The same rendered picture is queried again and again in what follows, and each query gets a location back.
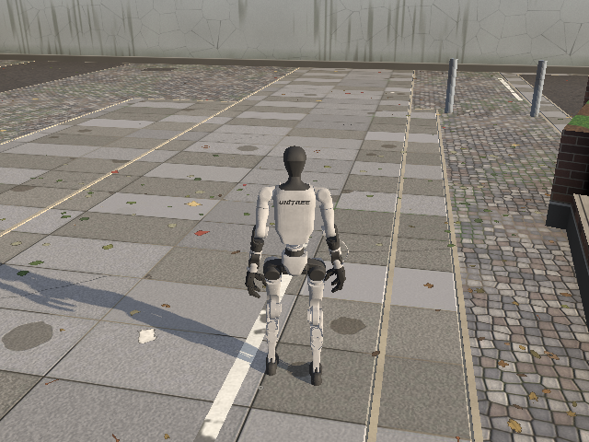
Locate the right robot forearm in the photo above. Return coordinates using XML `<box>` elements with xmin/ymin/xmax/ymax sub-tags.
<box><xmin>326</xmin><ymin>224</ymin><xmax>343</xmax><ymax>269</ymax></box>

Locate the left robot foot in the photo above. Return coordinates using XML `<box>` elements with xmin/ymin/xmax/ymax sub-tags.
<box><xmin>266</xmin><ymin>352</ymin><xmax>279</xmax><ymax>376</ymax></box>

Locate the left robot hand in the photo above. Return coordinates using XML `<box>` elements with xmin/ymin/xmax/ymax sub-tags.
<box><xmin>245</xmin><ymin>271</ymin><xmax>267</xmax><ymax>298</ymax></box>

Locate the right robot hand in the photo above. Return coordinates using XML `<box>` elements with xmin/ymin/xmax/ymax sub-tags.
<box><xmin>324</xmin><ymin>266</ymin><xmax>346</xmax><ymax>293</ymax></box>

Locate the left robot upper arm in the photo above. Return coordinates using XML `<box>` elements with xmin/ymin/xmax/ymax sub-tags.
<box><xmin>254</xmin><ymin>186</ymin><xmax>275</xmax><ymax>238</ymax></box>

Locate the left robot forearm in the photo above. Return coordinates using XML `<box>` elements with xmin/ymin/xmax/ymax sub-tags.
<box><xmin>247</xmin><ymin>225</ymin><xmax>264</xmax><ymax>273</ymax></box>

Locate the robot left thigh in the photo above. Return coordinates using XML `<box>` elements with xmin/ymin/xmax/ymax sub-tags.
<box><xmin>263</xmin><ymin>256</ymin><xmax>282</xmax><ymax>319</ymax></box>

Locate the right robot upper arm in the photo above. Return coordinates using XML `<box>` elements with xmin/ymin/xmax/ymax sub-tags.
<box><xmin>314</xmin><ymin>186</ymin><xmax>336</xmax><ymax>238</ymax></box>

